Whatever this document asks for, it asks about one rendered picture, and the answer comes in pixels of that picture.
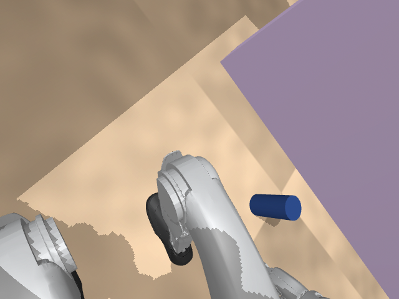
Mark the left robot foot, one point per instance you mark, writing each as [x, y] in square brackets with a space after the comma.
[78, 282]

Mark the right robot foot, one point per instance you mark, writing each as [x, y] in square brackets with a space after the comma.
[161, 230]

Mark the right robot hand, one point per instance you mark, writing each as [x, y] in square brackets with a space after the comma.
[286, 285]

